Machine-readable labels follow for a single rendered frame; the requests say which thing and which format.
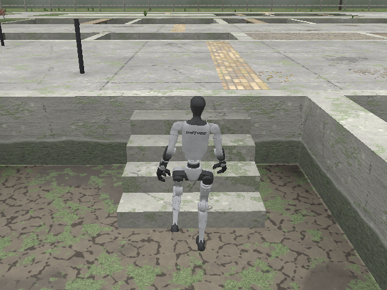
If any left robot hand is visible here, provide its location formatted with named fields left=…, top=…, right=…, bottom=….
left=157, top=168, right=171, bottom=182

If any robot right forearm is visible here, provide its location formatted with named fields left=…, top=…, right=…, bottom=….
left=217, top=148, right=226, bottom=167

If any right robot upper arm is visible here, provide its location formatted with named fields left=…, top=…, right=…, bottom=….
left=209, top=123, right=223, bottom=156

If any left robot foot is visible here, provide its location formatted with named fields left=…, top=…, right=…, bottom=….
left=171, top=224, right=179, bottom=232

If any robot right shin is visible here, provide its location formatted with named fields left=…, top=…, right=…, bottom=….
left=198, top=202, right=208, bottom=243

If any robot left forearm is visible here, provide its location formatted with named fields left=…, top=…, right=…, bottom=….
left=158, top=146, right=172, bottom=170

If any left robot upper arm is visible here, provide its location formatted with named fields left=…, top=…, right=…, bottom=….
left=166, top=121, right=184, bottom=155

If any right robot hand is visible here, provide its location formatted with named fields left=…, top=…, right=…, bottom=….
left=213, top=163, right=227, bottom=174

